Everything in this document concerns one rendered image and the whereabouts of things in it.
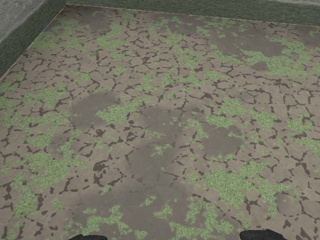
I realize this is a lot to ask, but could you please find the right robot hand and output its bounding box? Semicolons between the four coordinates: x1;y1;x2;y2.
239;229;287;240

